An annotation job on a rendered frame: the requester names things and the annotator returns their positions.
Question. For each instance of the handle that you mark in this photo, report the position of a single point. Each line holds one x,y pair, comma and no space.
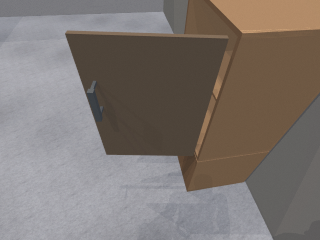
97,110

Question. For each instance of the cupboard door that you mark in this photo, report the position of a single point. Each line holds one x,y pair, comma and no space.
155,88

